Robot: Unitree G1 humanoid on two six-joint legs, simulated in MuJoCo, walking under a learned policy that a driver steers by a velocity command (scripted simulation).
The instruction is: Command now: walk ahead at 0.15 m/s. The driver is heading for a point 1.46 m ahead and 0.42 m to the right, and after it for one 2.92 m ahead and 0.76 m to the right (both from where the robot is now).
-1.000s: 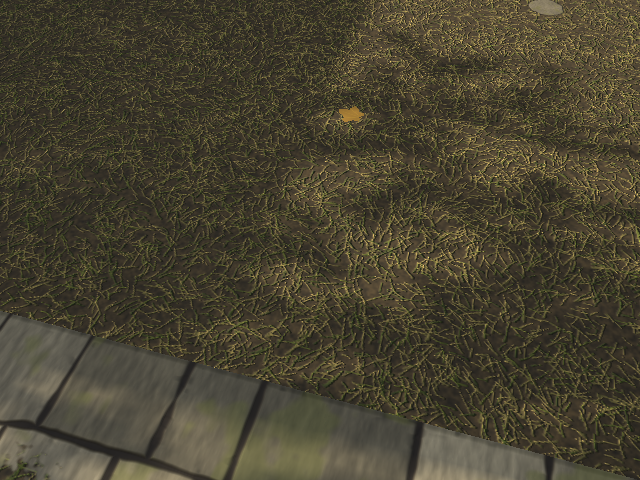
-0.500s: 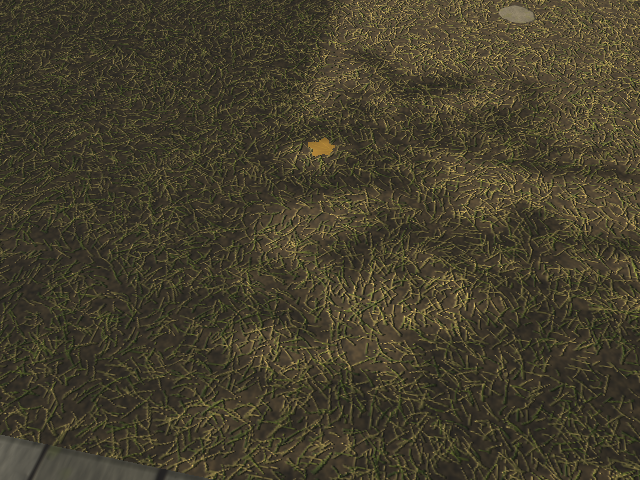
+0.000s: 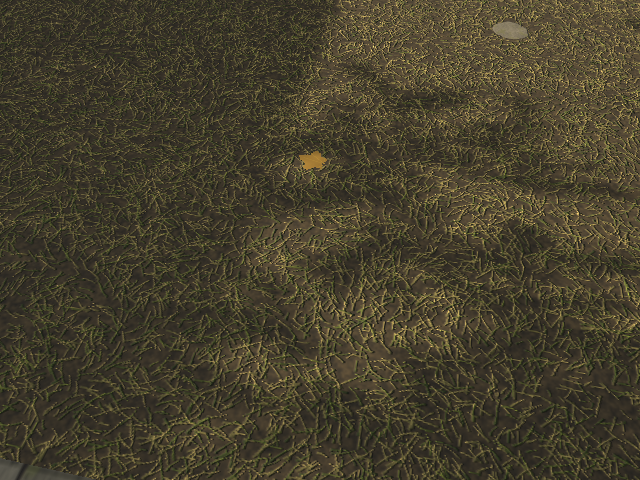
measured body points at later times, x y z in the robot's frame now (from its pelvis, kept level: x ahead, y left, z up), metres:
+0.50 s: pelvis +0.14 +0.00 +0.02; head +0.15 +0.01 +0.47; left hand +0.04 +0.18 -0.13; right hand +0.27 -0.21 -0.11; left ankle +0.29 +0.15 -0.68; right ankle +0.09 -0.10 -0.72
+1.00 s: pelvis +0.36 +0.08 +0.00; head +0.37 +0.08 +0.45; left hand +0.51 +0.26 -0.14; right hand +0.24 -0.09 -0.15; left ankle +0.29 +0.15 -0.72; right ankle +0.54 -0.10 -0.68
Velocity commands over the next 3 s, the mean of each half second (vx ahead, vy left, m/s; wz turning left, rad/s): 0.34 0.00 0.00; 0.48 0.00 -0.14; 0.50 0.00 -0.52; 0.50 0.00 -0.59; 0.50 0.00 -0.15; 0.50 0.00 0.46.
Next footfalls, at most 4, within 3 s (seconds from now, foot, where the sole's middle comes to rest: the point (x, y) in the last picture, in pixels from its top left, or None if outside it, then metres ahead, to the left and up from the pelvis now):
0.66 left None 0.33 0.16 -0.76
1.30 right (366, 417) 0.70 -0.11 -0.93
1.66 left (296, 323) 0.98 0.06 -0.93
2.18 right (435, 307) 1.02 -0.33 -0.93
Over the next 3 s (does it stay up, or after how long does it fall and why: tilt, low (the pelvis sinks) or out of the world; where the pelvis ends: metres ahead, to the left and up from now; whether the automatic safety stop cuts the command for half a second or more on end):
stays up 1.36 -0.42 -0.14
